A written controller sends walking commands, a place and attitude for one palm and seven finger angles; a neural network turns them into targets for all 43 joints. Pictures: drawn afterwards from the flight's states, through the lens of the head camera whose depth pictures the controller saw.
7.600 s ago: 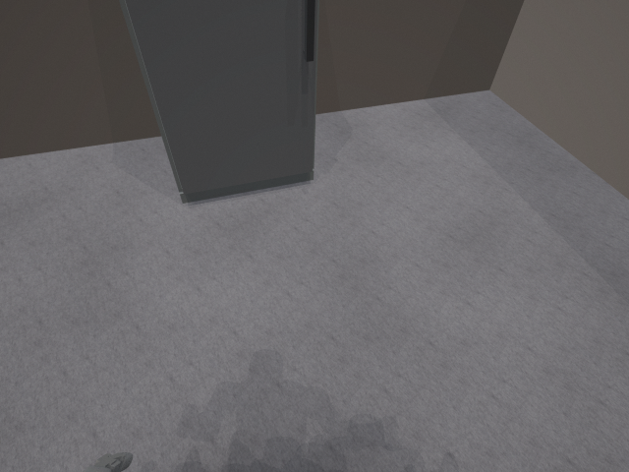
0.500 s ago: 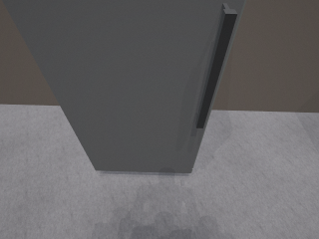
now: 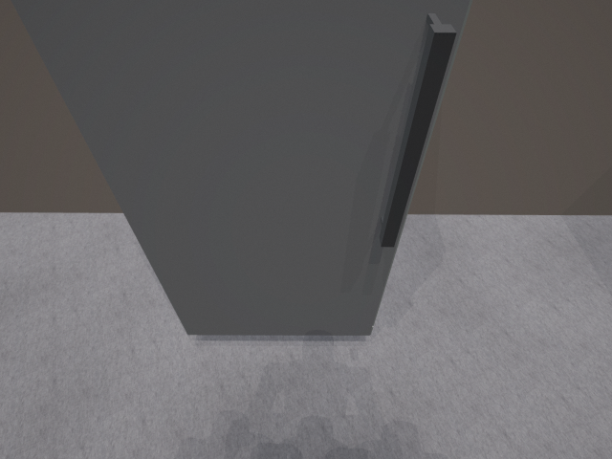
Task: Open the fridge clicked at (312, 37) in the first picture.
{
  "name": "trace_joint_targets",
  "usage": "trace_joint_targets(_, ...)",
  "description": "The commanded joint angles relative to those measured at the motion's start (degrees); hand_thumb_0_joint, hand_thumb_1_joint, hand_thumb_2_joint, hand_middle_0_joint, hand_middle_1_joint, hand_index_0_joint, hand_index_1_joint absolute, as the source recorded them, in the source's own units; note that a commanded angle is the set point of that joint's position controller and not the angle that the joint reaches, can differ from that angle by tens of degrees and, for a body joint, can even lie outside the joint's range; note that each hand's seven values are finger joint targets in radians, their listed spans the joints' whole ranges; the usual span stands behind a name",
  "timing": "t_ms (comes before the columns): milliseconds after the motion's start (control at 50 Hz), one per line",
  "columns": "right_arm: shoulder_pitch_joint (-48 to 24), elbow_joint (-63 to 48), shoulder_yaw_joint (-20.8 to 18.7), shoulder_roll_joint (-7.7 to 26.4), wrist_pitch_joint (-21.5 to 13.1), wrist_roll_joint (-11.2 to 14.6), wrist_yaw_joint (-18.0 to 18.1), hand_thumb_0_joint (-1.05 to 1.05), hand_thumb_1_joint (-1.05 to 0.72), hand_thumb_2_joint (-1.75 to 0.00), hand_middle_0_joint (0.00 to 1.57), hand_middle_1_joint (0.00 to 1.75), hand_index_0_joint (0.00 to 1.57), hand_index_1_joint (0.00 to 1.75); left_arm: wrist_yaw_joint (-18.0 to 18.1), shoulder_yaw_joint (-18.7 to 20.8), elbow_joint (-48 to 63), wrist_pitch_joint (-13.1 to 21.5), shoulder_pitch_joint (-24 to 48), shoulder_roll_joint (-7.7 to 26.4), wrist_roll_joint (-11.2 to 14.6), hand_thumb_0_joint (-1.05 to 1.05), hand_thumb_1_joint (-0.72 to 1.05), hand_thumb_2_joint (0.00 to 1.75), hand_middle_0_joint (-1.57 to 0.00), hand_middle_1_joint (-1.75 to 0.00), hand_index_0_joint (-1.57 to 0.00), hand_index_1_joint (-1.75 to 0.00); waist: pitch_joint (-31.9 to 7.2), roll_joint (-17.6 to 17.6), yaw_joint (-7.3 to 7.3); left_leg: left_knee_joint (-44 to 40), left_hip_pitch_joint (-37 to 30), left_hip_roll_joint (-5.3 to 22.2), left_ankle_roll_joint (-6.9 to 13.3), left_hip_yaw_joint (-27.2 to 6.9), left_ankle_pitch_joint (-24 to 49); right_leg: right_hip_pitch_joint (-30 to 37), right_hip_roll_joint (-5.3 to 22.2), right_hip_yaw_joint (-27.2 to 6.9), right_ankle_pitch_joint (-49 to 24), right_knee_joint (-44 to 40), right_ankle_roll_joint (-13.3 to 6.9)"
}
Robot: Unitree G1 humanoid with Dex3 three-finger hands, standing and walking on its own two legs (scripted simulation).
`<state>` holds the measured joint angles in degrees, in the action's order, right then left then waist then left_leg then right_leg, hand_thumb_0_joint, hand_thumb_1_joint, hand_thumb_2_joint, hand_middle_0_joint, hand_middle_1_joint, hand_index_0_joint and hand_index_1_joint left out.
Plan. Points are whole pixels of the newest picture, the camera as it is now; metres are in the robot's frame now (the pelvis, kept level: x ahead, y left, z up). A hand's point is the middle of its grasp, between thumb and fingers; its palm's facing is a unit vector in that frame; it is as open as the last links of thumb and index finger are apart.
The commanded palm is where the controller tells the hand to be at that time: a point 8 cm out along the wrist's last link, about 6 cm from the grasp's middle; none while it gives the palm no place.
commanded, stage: look again from close up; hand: right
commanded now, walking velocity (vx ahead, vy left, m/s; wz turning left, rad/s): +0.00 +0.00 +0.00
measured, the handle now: (404, 153) +0.57 -0.14 +0.09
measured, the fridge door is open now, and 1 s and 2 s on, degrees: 0 0 0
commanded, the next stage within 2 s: shuffle to correct the standing spot in 0.06 s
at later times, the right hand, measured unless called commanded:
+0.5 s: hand out of the picture +0.00 -0.18 -0.19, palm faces +0.03 +0.99 -0.15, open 7.4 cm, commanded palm none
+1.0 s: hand out of the picture +0.12 -0.17 -0.19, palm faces +0.09 +0.99 -0.15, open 7.4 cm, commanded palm none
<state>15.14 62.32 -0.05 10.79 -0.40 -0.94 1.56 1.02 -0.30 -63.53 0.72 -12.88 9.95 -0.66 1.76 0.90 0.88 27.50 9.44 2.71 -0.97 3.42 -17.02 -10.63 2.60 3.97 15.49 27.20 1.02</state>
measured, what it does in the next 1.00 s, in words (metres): walks ahead: left foot, then right foot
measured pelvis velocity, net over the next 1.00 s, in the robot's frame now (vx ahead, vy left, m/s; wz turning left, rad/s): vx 0.12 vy -0.01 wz -0.01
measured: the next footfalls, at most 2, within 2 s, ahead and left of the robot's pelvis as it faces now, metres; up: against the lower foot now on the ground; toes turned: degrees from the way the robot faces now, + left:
left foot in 0.66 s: +0.12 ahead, +0.10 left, +0.00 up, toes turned +7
right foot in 0.90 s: +0.18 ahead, -0.13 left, +0.00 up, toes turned -8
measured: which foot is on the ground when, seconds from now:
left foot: down 0.00-0.44, up 0.46-0.64, down 0.66-0.96, up 0.98-1.00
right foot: down 0.00-0.66, up 0.68-0.88, down 0.90-1.00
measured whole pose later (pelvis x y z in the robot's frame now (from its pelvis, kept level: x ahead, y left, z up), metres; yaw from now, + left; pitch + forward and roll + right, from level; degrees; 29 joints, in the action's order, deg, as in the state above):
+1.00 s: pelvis +0.12 -0.01 -0.01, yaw +0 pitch +0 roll -1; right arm 16.8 60.0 -1.6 7.5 1.4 -0.9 2.5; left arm 2.2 1.5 -59.5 0.5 -10.8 8.9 -0.7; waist 4.3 3.3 1.7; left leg 40.3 14.1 2.7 0.0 5.3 -26.5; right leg -16.7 2.0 7.7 16.5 33.5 -1.4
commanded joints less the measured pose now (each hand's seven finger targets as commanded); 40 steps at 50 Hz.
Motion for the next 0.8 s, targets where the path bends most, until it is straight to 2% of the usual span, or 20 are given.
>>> trace_joint_targets(0,2.4,-2.1,-1.3,7.4,-0.9,0.0,0.3,0.00,-0.90,-0.90,0.20,0.30,0.20,0.30,0.5,1.3,1.9,0.9,-2.0,7.2,0.0,0.00,0.90,0.90,-0.20,-0.30,-0.20,-0.30,1.0,-0.4,-0.33,-5.5,1.7,4.1,2.3,-4.4,10.9,-0.6,3.8,-3.8,-10.6,-4.8,-2.1)
trace_joint_targets(140,1.8,-2.3,-1.4,8.1,-1.0,0.0,0.2,0.00,-0.90,-0.90,0.20,0.30,0.20,0.30,0.5,1.3,1.9,0.9,-1.6,7.7,-0.1,0.00,0.90,0.90,-0.20,-0.30,-0.20,-0.30,0.2,-0.1,-0.26,-5.9,1.5,4.1,2.3,-4.6,10.2,-0.3,3.9,-4.0,-10.5,-5.4,-2.0)
trace_joint_targets(220,4.6,-1.4,-1.4,6.6,-0.1,-0.3,-0.1,0.00,-0.90,-0.90,0.20,0.30,0.20,0.30,-0.2,0.9,1.5,-0.1,-3.6,4.9,-0.6,0.00,0.90,0.90,-0.20,-0.30,-0.20,-0.30,3.7,2.7,0.17,-8.5,3.4,4.8,3.5,-6.5,-11.2,-5.2,1.4,-1.6,5.6,-2.1,-1.8)
trace_joint_targets(280,6.5,-1.9,-2.3,8.0,0.1,-0.3,-0.3,0.00,-0.90,-0.90,0.20,0.30,0.20,0.30,-0.5,0.9,2.7,-0.4,-3.8,4.0,-0.7,0.00,0.90,0.90,-0.20,-0.30,-0.20,-0.30,6.9,6.9,0.57,-12.2,4.5,7.3,6.0,-10.9,-19.8,-10.1,-0.6,1.1,8.8,4.7,-1.6)
trace_joint_targets(320,6.8,-2.3,-2.9,8.1,-0.1,-0.3,-0.3,0.00,-0.90,-0.90,0.20,0.30,0.20,0.30,-0.6,1.0,3.0,0.1,-5.0,3.4,-0.7,0.00,0.90,0.90,-0.20,-0.30,-0.20,-0.30,7.4,7.4,-0.02,-12.6,6.5,9.0,7.2,-11.4,-19.5,-9.4,-0.3,1.9,7.3,6.9,-1.8)
trace_joint_targets(360,5.4,-2.9,-3.0,7.2,-0.4,-0.3,-0.5,0.00,-0.90,-0.90,0.20,0.30,0.20,0.30,-0.6,1.1,2.3,0.8,-8.4,3.2,-0.6,0.00,0.90,0.90,-0.20,-0.30,-0.20,-0.30,6.8,3.0,-1.87,-6.9,9.1,6.6,6.6,-7.3,-13.6,-4.1,0.2,1.0,4.2,2.6,-2.2)
trace_joint_targets(380,4.8,-3.4,-2.9,6.1,-0.4,-0.3,-0.8,0.00,-0.90,-0.90,0.20,0.30,0.20,0.30,-0.5,1.2,1.4,1.2,-11.0,4.2,-0.5,0.00,0.90,0.90,-0.20,-0.30,-0.20,-0.30,6.4,-4.0,-2.56,-0.9,10.4,3.2,5.3,-3.3,-10.7,-1.2,2.0,-2.2,0.3,-0.5,-3.2)
trace_joint_targets(420,2.7,-4.9,-2.2,2.4,-0.9,-0.5,-0.9,0.00,-0.90,-0.90,0.20,0.30,0.20,0.30,0.4,2.3,-1.1,1.8,-18.2,8.6,-0.9,0.00,0.90,0.90,-0.20,-0.30,-0.20,-0.30,4.5,-19.0,-4.58,17.6,19.7,-2.9,2.6,5.1,-11.8,6.7,13.3,-18.3,-8.8,-9.1,-9.4)
trace_joint_targets(440,0.2,-6.2,-2.0,2.2,-1.3,-0.5,-0.8,0.00,-0.90,-0.90,0.20,0.30,0.20,0.30,0.9,2.2,-1.3,2.0,-19.9,8.0,-1.1,0.00,0.90,0.90,-0.20,-0.30,-0.20,-0.30,5.4,-17.7,-5.33,24.8,26.6,-2.5,3.0,2.9,-17.7,10.9,16.3,-22.8,-18.0,-10.0,-13.3)
trace_joint_targets(480,-3.5,-7.2,-2.2,1.5,-2.0,-0.3,-1.2,0.00,-0.90,-0.90,0.20,0.30,0.20,0.30,1.1,2.0,-0.9,2.4,-19.0,6.8,-1.2,0.00,0.90,0.90,-0.20,-0.30,-0.20,-0.30,6.4,-9.8,-5.08,28.6,28.1,0.5,3.6,0.1,-17.6,9.3,18.3,-21.8,-28.2,-7.9,-15.8)
trace_joint_targets(540,-0.2,-6.3,-2.3,-1.0,-1.8,-0.1,-2.0,0.00,-0.90,-0.90,0.20,0.30,0.20,0.30,1.2,2.0,0.2,2.6,-13.9,6.9,-1.3,0.00,0.90,0.90,-0.20,-0.30,-0.20,-0.30,3.2,-11.0,-1.89,18.3,15.1,0.3,3.1,2.2,-12.3,1.4,13.5,-12.6,-20.3,-8.4,-12.0)
trace_joint_targets(580,5.1,-4.6,-2.6,-1.3,-1.9,-0.3,-2.2,0.00,-0.90,-0.90,0.20,0.30,0.20,0.30,1.2,2.1,0.5,2.3,-11.6,6.1,-0.9,0.00,0.90,0.90,-0.20,-0.30,-0.20,-0.30,1.9,-7.7,1.06,5.2,3.2,-2.0,2.8,5.1,-0.7,-4.3,9.4,-8.2,-13.4,-3.7,-8.7)
trace_joint_targets(600,9.2,-3.0,-3.2,0.2,-2.2,-0.4,-1.9,0.00,-0.90,-0.90,0.20,0.30,0.20,0.30,1.1,2.1,0.5,2.5,-11.8,5.3,-0.5,0.00,0.90,0.90,-0.20,-0.30,-0.20,-0.30,-0.3,-3.5,2.69,0.5,-5.2,-1.3,2.9,3.6,3.4,-7.9,6.7,-5.5,-8.8,1.6,-7.1)
trace_joint_targets(620,14.5,-1.2,-4.1,4.2,-2.7,-0.5,-1.3,0.00,-0.90,-0.90,0.20,0.30,0.20,0.30,0.7,1.7,1.1,2.7,-12.1,3.1,0.1,0.00,0.90,0.90,-0.20,-0.30,-0.20,-0.30,-2.8,5.4,4.88,-3.1,-15.4,7.5,5.8,-7.2,-0.3,-16.7,2.8,-1.0,0.6,11.5,-4.8)
trace_joint_targets(640,19.3,-0.3,-5.2,9.1,-2.9,-0.3,-0.7,0.00,-0.90,-0.90,0.20,0.30,0.20,0.30,0.3,1.5,3.3,2.9,-10.2,0.4,0.3,0.00,0.90,0.90,-0.20,-0.30,-0.20,-0.30,-3.3,17.2,6.36,-11.3,-18.7,21.2,11.9,-26.1,0.0,-26.2,-1.9,3.6,18.1,25.6,-3.0)
trace_joint_targets(660,19.6,-0.5,-4.9,9.5,-2.6,0.1,-0.5,0.00,-0.90,-0.90,0.20,0.30,0.20,0.30,0.3,2.0,4.6,2.5,-6.6,2.3,-0.2,0.00,0.90,0.90,-0.20,-0.30,-0.20,-0.30,-1.4,12.6,6.75,-13.9,-14.1,23.8,16.3,-30.4,0.7,-28.3,-0.6,-0.4,20.8,35.0,-2.7)
trace_joint_targets(700,11.8,-1.9,-3.7,4.9,-2.5,-0.2,0.5,0.00,-0.90,-0.90,0.20,0.30,0.20,0.30,0.1,1.9,4.0,1.5,-4.6,0.2,-0.3,0.00,0.90,0.90,-0.20,-0.30,-0.20,-0.30,5.5,9.3,2.81,-13.0,-3.0,21.3,15.1,-21.6,14.0,-26.6,3.2,-2.9,14.6,37.5,-1.8)
trace_joint_targets(720,8.4,-2.9,-2.9,2.9,-2.4,-0.5,0.7,0.00,-0.90,-0.90,0.20,0.30,0.20,0.30,0.0,1.7,3.0,0.9,-6.0,-1.0,-0.3,0.00,0.90,0.90,-0.20,-0.30,-0.20,-0.30,5.2,5.8,0.78,-11.5,1.4,17.8,13.2,-13.6,22.4,-21.4,3.4,-2.7,12.0,33.5,-1.2)
trace_joint_targets(740,6.2,-3.4,-2.5,2.6,-2.4,-0.7,0.7,0.00,-0.90,-0.90,0.20,0.30,0.20,0.30,-0.1,1.3,1.9,0.5,-8.0,-2.4,-0.1,0.00,0.90,0.90,-0.20,-0.30,-0.20,-0.30,3.8,5.7,-0.75,-9.9,3.7,15.0,11.7,-7.7,29.7,-16.2,2.5,-1.2,10.8,27.5,-0.6)
trace_joint_targets(780,4.7,-3.5,-2.4,3.4,-2.2,-0.9,0.9,0.00,-0.90,-0.90,0.20,0.30,0.20,0.30,0.0,0.8,0.8,0.1,-9.3,-4.1,0.4,0.00,0.90,0.90,-0.20,-0.30,-0.20,-0.30,1.6,6.4,-1.33,-6.5,3.3,11.7,10.3,-2.5,37.8,-9.8,0.5,1.6,6.8,15.8,0.1)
